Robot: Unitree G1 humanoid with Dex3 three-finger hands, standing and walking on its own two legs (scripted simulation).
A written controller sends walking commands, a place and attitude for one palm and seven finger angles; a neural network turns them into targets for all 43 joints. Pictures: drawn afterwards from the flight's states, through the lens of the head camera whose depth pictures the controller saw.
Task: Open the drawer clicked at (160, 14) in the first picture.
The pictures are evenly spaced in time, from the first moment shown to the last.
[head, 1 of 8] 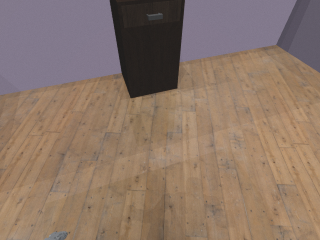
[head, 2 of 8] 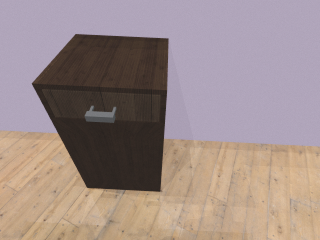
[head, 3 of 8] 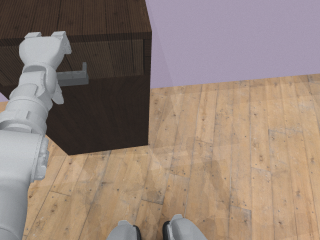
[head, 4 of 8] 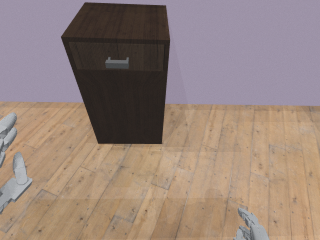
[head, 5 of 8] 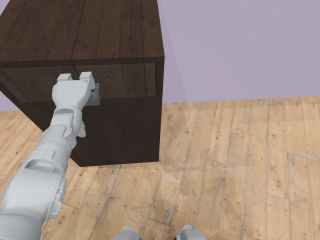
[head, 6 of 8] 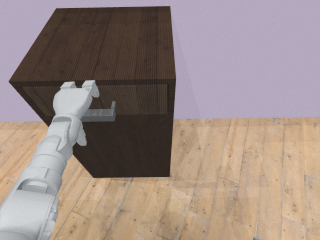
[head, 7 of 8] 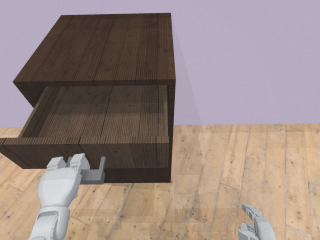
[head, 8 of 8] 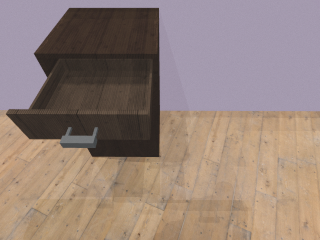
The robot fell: no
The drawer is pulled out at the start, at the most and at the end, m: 0.00 0.30 0.29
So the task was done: yes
